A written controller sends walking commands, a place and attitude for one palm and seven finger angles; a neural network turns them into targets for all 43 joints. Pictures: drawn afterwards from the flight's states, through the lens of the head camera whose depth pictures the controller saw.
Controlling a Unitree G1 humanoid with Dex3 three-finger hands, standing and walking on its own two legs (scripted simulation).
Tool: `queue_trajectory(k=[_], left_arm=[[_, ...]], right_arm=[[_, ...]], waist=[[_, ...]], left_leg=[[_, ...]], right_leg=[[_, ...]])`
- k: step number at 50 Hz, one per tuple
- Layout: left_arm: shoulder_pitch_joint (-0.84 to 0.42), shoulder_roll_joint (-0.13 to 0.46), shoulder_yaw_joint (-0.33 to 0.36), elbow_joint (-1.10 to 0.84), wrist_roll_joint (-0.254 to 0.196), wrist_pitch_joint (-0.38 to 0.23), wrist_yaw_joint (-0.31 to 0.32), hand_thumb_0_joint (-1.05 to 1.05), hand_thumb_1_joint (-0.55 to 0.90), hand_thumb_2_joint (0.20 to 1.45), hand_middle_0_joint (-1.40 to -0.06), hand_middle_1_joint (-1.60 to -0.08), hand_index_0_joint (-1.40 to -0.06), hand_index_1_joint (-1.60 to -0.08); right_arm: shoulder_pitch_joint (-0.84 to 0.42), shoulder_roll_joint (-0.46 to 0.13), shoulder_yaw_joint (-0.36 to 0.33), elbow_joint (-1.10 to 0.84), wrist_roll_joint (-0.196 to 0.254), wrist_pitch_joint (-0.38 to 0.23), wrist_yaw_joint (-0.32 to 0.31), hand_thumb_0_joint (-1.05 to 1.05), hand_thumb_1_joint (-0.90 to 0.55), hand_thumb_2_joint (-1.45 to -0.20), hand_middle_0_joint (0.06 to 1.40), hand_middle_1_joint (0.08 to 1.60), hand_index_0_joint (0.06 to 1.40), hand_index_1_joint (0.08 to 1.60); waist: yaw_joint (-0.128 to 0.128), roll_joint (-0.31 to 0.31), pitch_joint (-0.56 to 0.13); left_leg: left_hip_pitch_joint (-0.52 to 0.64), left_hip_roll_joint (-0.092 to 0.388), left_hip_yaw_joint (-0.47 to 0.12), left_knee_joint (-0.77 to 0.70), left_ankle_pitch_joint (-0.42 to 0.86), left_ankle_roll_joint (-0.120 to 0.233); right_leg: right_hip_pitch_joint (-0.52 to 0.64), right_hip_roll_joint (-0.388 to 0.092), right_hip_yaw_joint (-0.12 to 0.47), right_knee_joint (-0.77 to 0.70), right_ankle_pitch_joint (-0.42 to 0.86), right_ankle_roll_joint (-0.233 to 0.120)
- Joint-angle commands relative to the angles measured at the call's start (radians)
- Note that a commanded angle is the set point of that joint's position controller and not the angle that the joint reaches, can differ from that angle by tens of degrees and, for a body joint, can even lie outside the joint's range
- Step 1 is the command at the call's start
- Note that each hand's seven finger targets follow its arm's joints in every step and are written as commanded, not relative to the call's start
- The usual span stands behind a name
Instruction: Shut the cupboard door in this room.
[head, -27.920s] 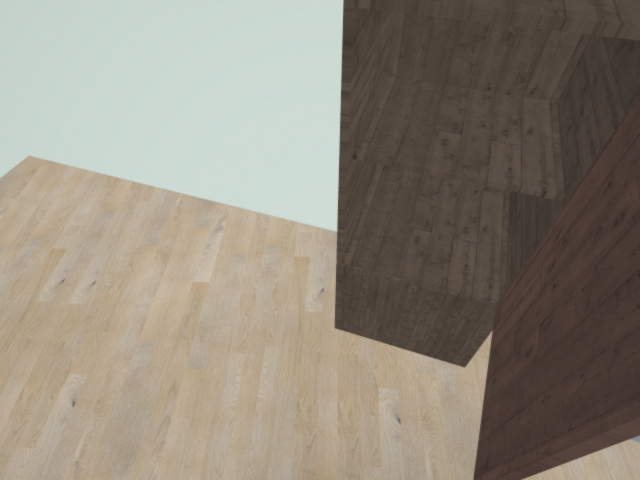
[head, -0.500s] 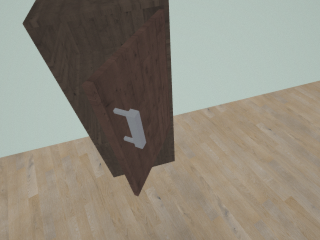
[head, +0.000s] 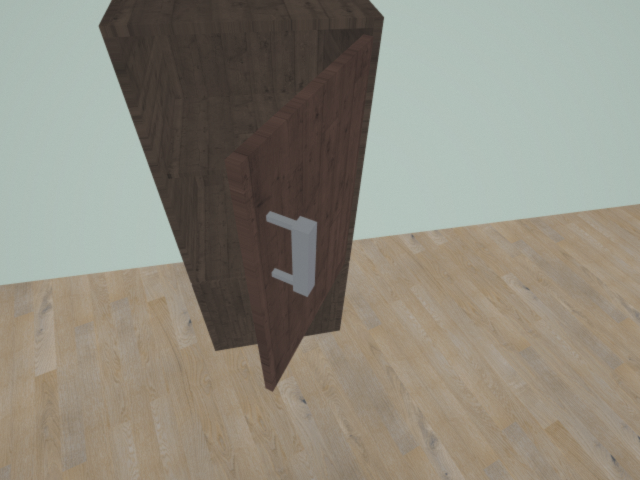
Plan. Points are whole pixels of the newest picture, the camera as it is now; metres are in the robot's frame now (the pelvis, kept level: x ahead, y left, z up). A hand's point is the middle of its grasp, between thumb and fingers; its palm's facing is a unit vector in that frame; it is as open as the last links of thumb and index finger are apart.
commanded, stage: stand and wait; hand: left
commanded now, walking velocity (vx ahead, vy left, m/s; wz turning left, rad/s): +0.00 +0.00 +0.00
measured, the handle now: (290, 254) +0.39 +0.08 +0.07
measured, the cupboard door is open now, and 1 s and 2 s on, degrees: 53 53 53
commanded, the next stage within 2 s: look at it before walking up in 0.36 s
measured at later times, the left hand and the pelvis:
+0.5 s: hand out of the picture -0.03 +0.18 -0.18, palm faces +0.04 -0.98 -0.17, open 7.4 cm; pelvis -0.01 +0.02 +0.00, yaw -1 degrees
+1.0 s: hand out of the picture -0.03 +0.18 -0.18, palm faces +0.04 -0.99 -0.17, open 7.4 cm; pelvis -0.01 +0.02 +0.00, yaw -1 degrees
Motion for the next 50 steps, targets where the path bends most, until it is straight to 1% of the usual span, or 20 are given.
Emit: queue_trajectory(k=[1, 3, 5, 9, 11, 14, 20, 21, 24, 29, 30, 31, 32, 34, 35, 39, 41, 43, 46, 50], left_arm=[[0.058, 0.083, 0.003, -0.019, -0.002, -0.017, 0.009, 0.0, 0.9, 0.9, -0.2, -0.3, -0.2, -0.3], [0.06, 0.082, 0.002, -0.015, -0.003, -0.016, 0.009, 0.0, 0.9, 0.9, -0.2, -0.3, -0.2, -0.3], [0.061, 0.079, 0.002, -0.014, -0.003, -0.016, 0.011, 0.0, 0.9, 0.9, -0.2, -0.3, -0.2, -0.3], [0.062, 0.074, 0.002, -0.011, -0.003, -0.016, 0.013, 0.0, 0.9, 0.9, -0.2, -0.3, -0.2, -0.3], [0.069, 0.069, 0.001, -0.012, -0.003, -0.016, 0.013, 0.0, 0.9, 0.9, -0.2, -0.3, -0.2, -0.3], [0.068, 0.067, 0.001, -0.012, -0.003, -0.017, 0.015, 0.0, 0.9, 0.9, -0.2, -0.3, -0.2, -0.3], [0.079, 0.061, -0.001, -0.014, -0.003, -0.017, 0.018, 0.0, 0.9, 0.9, -0.2, -0.3, -0.2, -0.3], [0.08, 0.061, 0.0, -0.014, -0.003, -0.018, 0.018, 0.0, 0.9, 0.9, -0.2, -0.3, -0.2, -0.3], [0.078, 0.061, 0.0, -0.013, -0.003, -0.018, 0.02, 0.0, 0.9, 0.9, -0.2, -0.3, -0.2, -0.3], [0.086, 0.056, 0.0, -0.011, -0.002, -0.02, 0.021, 0.0, 0.9, 0.9, -0.2, -0.3, -0.2, -0.3], [0.091, 0.058, -0.001, -0.013, -0.002, -0.021, 0.02, 0.0, 0.9, 0.9, -0.2, -0.3, -0.2, -0.3], [0.092, 0.061, 0.0, -0.012, -0.001, -0.023, 0.02, 0.0, 0.9, 0.9, -0.2, -0.3, -0.2, -0.3], [0.092, 0.06, 0.001, -0.013, -0.001, -0.024, 0.02, 0.0, 0.9, 0.9, -0.2, -0.3, -0.2, -0.3], [0.091, 0.061, 0.001, -0.011, -0.001, -0.024, 0.021, 0.0, 0.9, 0.9, -0.2, -0.3, -0.2, -0.3], [0.093, 0.061, 0.0, -0.012, -0.001, -0.025, 0.021, 0.0, 0.9, 0.9, -0.2, -0.3, -0.2, -0.3], [0.087, 0.068, 0.004, -0.012, -0.001, -0.027, 0.02, 0.0, 0.9, 0.9, -0.2, -0.3, -0.2, -0.3], [0.086, 0.074, 0.004, -0.012, 0.0, -0.029, 0.019, 0.0, 0.9, 0.9, -0.2, -0.3, -0.2, -0.3], [0.082, 0.085, 0.007, -0.016, 0.0, -0.032, 0.018, 0.0, 0.9, 0.9, -0.2, -0.3, -0.2, -0.3], [0.076, 0.093, 0.007, -0.018, 0.0, -0.032, 0.017, 0.0, 0.9, 0.9, -0.2, -0.3, -0.2, -0.3], [0.06, 0.106, 0.011, -0.025, 0.0, -0.034, 0.016, 0.0, 0.9, 0.9, -0.2, -0.3, -0.2, -0.3]], right_arm=[[0.072, -0.063, -0.002, -0.019, 0.001, -0.015, -0.003, 0.0, -0.9, -0.9, 0.2, 0.3, 0.2, 0.3], [0.083, -0.065, 0.0, -0.018, 0.002, -0.017, -0.004, 0.0, -0.9, -0.9, 0.2, 0.3, 0.2, 0.3], [0.094, -0.063, 0.001, -0.016, 0.002, -0.02, -0.003, 0.0, -0.9, -0.9, 0.2, 0.3, 0.2, 0.3], [0.119, -0.062, 0.003, -0.011, 0.002, -0.023, -0.004, 0.0, -0.9, -0.9, 0.2, 0.3, 0.2, 0.3], [0.121, -0.06, 0.001, -0.009, 0.002, -0.024, -0.003, 0.0, -0.9, -0.9, 0.2, 0.3, 0.2, 0.3], [0.139, -0.052, 0.0, -0.004, 0.003, -0.025, -0.002, 0.0, -0.9, -0.9, 0.2, 0.3, 0.2, 0.3], [0.156, -0.039, -0.003, 0.008, 0.004, -0.028, -0.001, 0.0, -0.9, -0.9, 0.2, 0.3, 0.2, 0.3], [0.16, -0.038, -0.003, 0.01, 0.004, -0.028, -0.001, 0.0, -0.9, -0.9, 0.2, 0.3, 0.2, 0.3], [0.175, -0.031, -0.003, 0.014, 0.005, -0.026, 0.0, 0.0, -0.9, -0.9, 0.2, 0.3, 0.2, 0.3], [0.181, -0.024, -0.005, 0.015, 0.004, -0.026, 0.0, 0.0, -0.9, -0.9, 0.2, 0.3, 0.2, 0.3], [0.175, -0.028, -0.005, 0.015, 0.004, -0.027, 0.0, 0.0, -0.9, -0.9, 0.2, 0.3, 0.2, 0.3], [0.171, -0.028, -0.006, 0.015, 0.004, -0.028, 0.0, 0.0, -0.9, -0.9, 0.2, 0.3, 0.2, 0.3], [0.175, -0.031, -0.007, 0.011, 0.004, -0.03, -0.001, 0.0, -0.9, -0.9, 0.2, 0.3, 0.2, 0.3], [0.177, -0.029, -0.006, 0.012, 0.005, -0.029, -0.002, 0.0, -0.9, -0.9, 0.2, 0.3, 0.2, 0.3], [0.171, -0.032, -0.006, 0.011, 0.005, -0.029, -0.002, 0.0, -0.9, -0.9, 0.2, 0.3, 0.2, 0.3], [0.17, -0.041, -0.009, 0.005, 0.005, -0.03, -0.003, 0.0, -0.9, -0.9, 0.2, 0.3, 0.2, 0.3], [0.159, -0.05, -0.011, 0.003, 0.005, -0.032, -0.003, 0.0, -0.9, -0.9, 0.2, 0.3, 0.2, 0.3], [0.152, -0.062, -0.014, -0.002, 0.005, -0.034, -0.003, 0.0, -0.9, -0.9, 0.2, 0.3, 0.2, 0.3], [0.142, -0.07, -0.014, -0.004, 0.005, -0.033, -0.003, 0.0, -0.9, -0.9, 0.2, 0.3, 0.2, 0.3], [0.136, -0.083, -0.016, -0.009, 0.004, -0.033, -0.002, 0.0, -0.9, -0.9, 0.2, 0.3, 0.2, 0.3]], waist=[[-0.014, 0.061, 0.071], [-0.014, 0.068, 0.079], [-0.014, 0.049, 0.08], [-0.014, 0.042, 0.07], [-0.013, 0.036, 0.084], [-0.013, 0.02, 0.071], [-0.012, 0.02, 0.074], [-0.013, 0.007, 0.084], [-0.015, 0.02, 0.087], [-0.018, 0.019, 0.09], [-0.017, 0.034, 0.093], [-0.018, 0.023, 0.09], [-0.019, 0.036, 0.082], [-0.02, 0.035, 0.079], [-0.02, 0.038, 0.09], [-0.023, 0.026, 0.082], [-0.023, 0.035, 0.079], [-0.022, 0.02, 0.071], [-0.021, 0.033, 0.078], [-0.024, 0.02, 0.07]], left_leg=[[-0.048, 0.088, -0.072, -0.117, 0.135, 0.03], [-0.055, 0.087, -0.074, -0.126, 0.128, 0.032], [-0.065, 0.087, -0.078, -0.137, 0.127, 0.033], [-0.069, 0.087, -0.082, -0.142, 0.132, 0.037], [-0.074, 0.086, -0.081, -0.149, 0.108, 0.037], [-0.077, 0.083, -0.083, -0.147, 0.116, 0.04], [-0.078, 0.081, -0.083, -0.153, 0.103, 0.043], [-0.08, 0.082, -0.081, -0.15, 0.097, 0.043], [-0.095, 0.08, -0.084, -0.153, 0.079, 0.044], [-0.089, 0.075, -0.081, -0.147, 0.075, 0.045], [-0.085, 0.075, -0.076, -0.148, 0.076, 0.043], [-0.076, 0.077, -0.076, -0.145, 0.088, 0.044], [-0.071, 0.076, -0.074, -0.139, 0.108, 0.044], [-0.072, 0.078, -0.075, -0.138, 0.111, 0.046], [-0.07, 0.077, -0.071, -0.137, 0.11, 0.043], [-0.066, 0.077, -0.073, -0.134, 0.113, 0.045], [-0.055, 0.078, -0.07, -0.131, 0.123, 0.044], [-0.046, 0.079, -0.071, -0.128, 0.143, 0.047], [-0.046, 0.08, -0.07, -0.129, 0.128, 0.046], [-0.048, 0.08, -0.071, -0.13, 0.131, 0.044]], right_leg=[[-0.02, -0.102, 0.098, -0.103, 0.101, 0.006], [-0.016, -0.102, 0.096, -0.104, 0.099, 0.007], [-0.005, -0.1, 0.093, -0.098, 0.1, 0.008], [0.013, -0.099, 0.083, -0.089, 0.105, 0.01], [-0.001, -0.098, 0.09, -0.09, 0.098, 0.011], [0.014, -0.1, 0.083, -0.086, 0.102, 0.011], [0.002, -0.099, 0.089, -0.077, 0.103, 0.012], [-0.005, -0.099, 0.089, -0.079, 0.102, 0.012], [0.001, -0.099, 0.084, -0.078, 0.089, 0.012], [-0.013, -0.099, 0.088, -0.081, 0.086, 0.01], [-0.023, -0.099, 0.096, -0.081, 0.089, 0.009], [-0.025, -0.1, 0.096, -0.081, 0.099, 0.009], [-0.018, -0.101, 0.094, -0.081, 0.112, 0.008], [-0.011, -0.101, 0.09, -0.081, 0.111, 0.007], [-0.024, -0.099, 0.097, -0.082, 0.112, 0.008], [-0.017, -0.1, 0.095, -0.087, 0.111, 0.005], [-0.023, -0.101, 0.101, -0.088, 0.119, 0.004], [-0.019, -0.104, 0.098, -0.087, 0.135, 0.003], [-0.023, -0.104, 0.102, -0.093, 0.123, 0.001], [-0.013, -0.103, 0.105, -0.094, 0.127, 0.0]])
